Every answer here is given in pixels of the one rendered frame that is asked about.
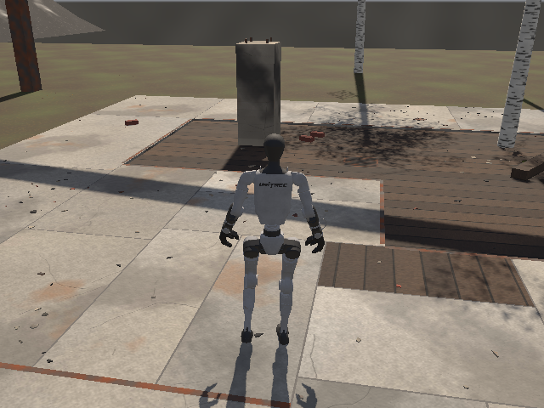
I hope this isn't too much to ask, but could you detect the robot shin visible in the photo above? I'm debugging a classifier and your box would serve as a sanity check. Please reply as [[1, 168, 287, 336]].
[[280, 280, 293, 333], [243, 274, 255, 332]]

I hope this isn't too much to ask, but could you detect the left robot hand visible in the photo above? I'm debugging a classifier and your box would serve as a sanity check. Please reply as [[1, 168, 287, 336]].
[[219, 230, 239, 247]]

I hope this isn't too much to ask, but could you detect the right robot hand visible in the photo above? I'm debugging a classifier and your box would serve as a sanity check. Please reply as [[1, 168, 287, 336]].
[[305, 235, 325, 253]]

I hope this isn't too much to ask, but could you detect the robot right shin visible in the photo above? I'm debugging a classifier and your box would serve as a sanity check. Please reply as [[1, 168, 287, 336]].
[[280, 280, 293, 333]]

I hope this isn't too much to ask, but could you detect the robot left upper arm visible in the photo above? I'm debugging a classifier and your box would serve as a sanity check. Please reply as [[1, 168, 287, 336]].
[[230, 170, 256, 217]]

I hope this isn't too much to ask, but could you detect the robot left forearm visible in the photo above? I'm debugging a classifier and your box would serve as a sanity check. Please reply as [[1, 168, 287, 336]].
[[222, 203, 239, 234]]

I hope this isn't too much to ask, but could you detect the robot left shin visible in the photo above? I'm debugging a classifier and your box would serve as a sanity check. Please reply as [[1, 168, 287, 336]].
[[243, 274, 255, 332]]

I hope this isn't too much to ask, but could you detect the robot right upper arm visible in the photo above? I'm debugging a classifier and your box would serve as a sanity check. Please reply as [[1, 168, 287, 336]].
[[291, 171, 315, 218]]

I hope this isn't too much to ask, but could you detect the robot right forearm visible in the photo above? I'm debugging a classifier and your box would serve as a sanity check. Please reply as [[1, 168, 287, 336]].
[[306, 206, 323, 239]]

